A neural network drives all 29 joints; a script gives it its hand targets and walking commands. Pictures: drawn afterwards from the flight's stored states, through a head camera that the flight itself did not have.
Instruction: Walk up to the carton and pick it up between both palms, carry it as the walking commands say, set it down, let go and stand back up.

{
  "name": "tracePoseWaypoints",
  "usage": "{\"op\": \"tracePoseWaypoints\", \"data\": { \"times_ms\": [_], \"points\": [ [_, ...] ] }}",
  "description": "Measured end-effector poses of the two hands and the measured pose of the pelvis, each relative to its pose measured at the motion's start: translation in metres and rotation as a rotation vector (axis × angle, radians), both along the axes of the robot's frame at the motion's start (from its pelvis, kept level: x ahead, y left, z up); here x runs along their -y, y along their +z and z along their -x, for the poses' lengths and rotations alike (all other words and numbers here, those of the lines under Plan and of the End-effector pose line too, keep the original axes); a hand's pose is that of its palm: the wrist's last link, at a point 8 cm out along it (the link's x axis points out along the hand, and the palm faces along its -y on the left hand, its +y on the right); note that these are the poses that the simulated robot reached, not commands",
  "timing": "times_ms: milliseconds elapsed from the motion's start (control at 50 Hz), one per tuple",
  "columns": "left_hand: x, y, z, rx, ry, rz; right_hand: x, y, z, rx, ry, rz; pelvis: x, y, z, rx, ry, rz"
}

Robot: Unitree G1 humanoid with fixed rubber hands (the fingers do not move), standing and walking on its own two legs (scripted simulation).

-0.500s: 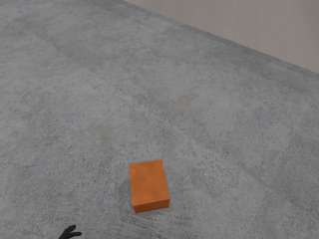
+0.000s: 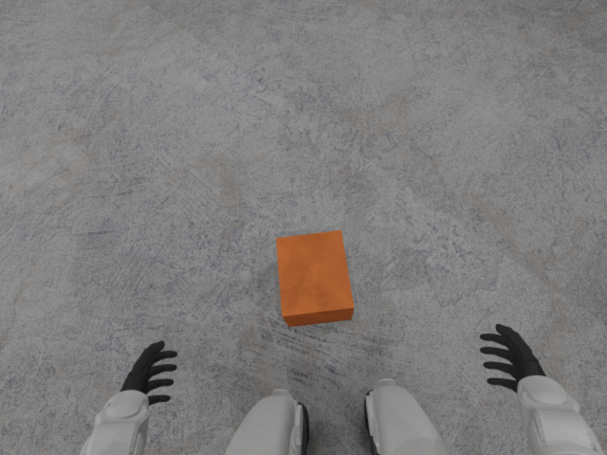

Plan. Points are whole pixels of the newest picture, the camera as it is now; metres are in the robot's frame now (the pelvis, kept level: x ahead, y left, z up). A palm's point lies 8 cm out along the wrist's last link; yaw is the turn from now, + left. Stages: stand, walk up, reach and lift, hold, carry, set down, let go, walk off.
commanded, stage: reach and lift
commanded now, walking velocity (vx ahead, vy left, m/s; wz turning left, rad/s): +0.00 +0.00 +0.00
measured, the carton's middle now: (314, 279) +0.50 +0.03 -0.66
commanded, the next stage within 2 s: none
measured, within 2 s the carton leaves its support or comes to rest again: neither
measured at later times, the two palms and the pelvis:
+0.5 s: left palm (179, 319) +0.29 +0.23 -0.14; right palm (478, 318) +0.27 -0.24 -0.15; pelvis -0.03 -0.02 -0.05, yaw -1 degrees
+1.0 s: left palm (199, 257) +0.42 +0.23 -0.18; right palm (429, 239) +0.43 -0.20 -0.19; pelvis -0.04 -0.02 -0.08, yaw -1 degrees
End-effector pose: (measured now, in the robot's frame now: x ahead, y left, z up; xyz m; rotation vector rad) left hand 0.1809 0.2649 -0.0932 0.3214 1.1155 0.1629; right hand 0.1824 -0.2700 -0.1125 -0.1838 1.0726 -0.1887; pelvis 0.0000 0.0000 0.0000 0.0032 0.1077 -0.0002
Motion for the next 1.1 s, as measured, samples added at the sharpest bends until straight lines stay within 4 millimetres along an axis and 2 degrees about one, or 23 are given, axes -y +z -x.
{"op": "tracePoseWaypoints", "data": {
  "times_ms": [120,260,380,500,660,840,1040,1100],
  "points": [
    [0.013,-0.018,-0.033,0.072,-0.010,0.033,-0.001,-0.014,-0.009,0.012,-0.008,-0.002,0.007,-0.015,0.002,-0.082,-0.001,-0.003],
    [0.026,-0.025,-0.079,0.169,-0.035,0.073,-0.005,-0.012,-0.029,0.074,-0.018,-0.012,0.014,-0.028,0.006,-0.152,-0.016,-0.009],
    [0.032,-0.030,-0.101,0.192,-0.015,0.089,-0.019,-0.019,-0.055,0.094,0.005,-0.057,0.018,-0.035,0.016,-0.184,-0.029,-0.006],
    [0.032,-0.046,-0.113,0.185,0.025,0.102,-0.031,-0.036,-0.092,0.128,0.027,-0.066,0.019,-0.046,0.029,-0.246,-0.028,-0.014],
    [0.029,-0.063,-0.146,0.242,0.034,0.118,-0.045,-0.049,-0.146,0.211,0.051,-0.072,0.021,-0.063,0.044,-0.351,-0.013,-0.021],
    [0.032,-0.072,-0.190,0.300,0.050,0.155,-0.054,-0.063,-0.189,0.218,0.070,-0.080,0.023,-0.070,0.049,-0.428,-0.008,-0.007],
    [0.040,-0.094,-0.246,0.398,0.065,0.195,-0.076,-0.075,-0.258,0.342,0.109,-0.093,0.018,-0.079,0.044,-0.520,-0.012,-0.013],
    [0.039,-0.107,-0.258,0.411,0.071,0.198,-0.083,-0.087,-0.275,0.362,0.108,-0.106,0.015,-0.079,0.044,-0.514,-0.011,-0.010]
  ]
}}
